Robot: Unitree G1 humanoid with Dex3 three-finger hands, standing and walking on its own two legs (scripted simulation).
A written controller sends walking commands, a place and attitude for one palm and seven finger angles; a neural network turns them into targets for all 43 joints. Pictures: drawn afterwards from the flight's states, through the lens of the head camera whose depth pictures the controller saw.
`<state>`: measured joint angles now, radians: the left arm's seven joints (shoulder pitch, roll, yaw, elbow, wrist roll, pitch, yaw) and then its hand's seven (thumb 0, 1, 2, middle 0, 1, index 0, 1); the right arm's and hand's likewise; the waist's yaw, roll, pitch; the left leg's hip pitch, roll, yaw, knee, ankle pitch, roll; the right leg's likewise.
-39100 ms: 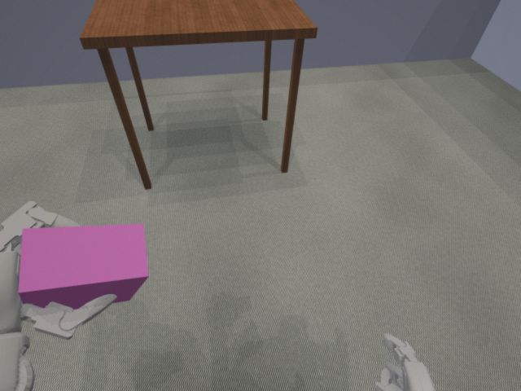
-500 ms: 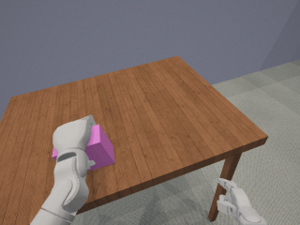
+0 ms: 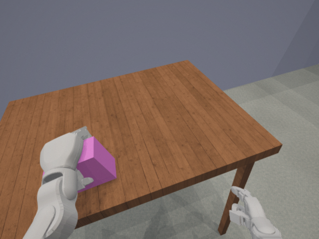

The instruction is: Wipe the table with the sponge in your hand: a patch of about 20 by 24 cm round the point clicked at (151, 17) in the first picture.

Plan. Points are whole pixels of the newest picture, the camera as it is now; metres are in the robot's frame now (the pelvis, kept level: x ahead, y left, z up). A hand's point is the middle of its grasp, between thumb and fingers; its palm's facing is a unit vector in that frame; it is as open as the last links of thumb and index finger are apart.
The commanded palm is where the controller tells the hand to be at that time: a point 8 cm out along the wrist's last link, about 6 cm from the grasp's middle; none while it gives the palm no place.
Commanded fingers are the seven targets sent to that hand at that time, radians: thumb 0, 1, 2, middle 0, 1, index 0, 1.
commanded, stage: slide back across to the middle lane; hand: left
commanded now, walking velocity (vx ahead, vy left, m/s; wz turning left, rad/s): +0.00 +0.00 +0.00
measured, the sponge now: (86, 170) +0.25 +0.23 +0.07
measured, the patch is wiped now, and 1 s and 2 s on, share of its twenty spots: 1.00 1.00 1.00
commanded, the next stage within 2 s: wipe forward along the middle lane in 0.30 s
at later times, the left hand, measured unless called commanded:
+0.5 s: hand (52, 171) +0.22 +0.29 +0.11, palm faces +0.08 -0.10 -0.99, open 10.2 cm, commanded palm +0.19 +0.28 +0.16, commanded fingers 0.00 0.10 1.30 -1.20 -1.60 -1.20 -1.60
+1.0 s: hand (51, 159) +0.25 +0.31 +0.11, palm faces +0.02 -0.05 -1.00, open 10.2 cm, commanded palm +0.24 +0.30 +0.14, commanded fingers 0.00 0.10 1.30 -1.20 -1.60 -1.20 -1.60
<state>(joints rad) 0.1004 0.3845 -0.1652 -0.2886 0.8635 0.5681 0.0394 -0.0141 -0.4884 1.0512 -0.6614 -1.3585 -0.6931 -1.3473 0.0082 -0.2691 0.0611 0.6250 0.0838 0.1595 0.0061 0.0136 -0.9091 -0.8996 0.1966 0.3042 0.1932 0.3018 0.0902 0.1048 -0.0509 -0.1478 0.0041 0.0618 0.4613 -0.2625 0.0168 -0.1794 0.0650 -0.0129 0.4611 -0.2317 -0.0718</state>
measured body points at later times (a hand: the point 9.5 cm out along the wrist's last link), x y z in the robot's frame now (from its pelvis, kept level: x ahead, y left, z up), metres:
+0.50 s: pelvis -0.01 +0.00 +0.00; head -0.04 -0.04 +0.45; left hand +0.21 +0.29 +0.17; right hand +0.25 -0.19 -0.07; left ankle -0.01 +0.11 -0.74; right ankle +0.01 -0.07 -0.74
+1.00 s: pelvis -0.01 +0.01 +0.00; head -0.02 -0.04 +0.45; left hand +0.25 +0.31 +0.16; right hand +0.23 -0.20 -0.09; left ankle -0.01 +0.11 -0.74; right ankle +0.01 -0.07 -0.74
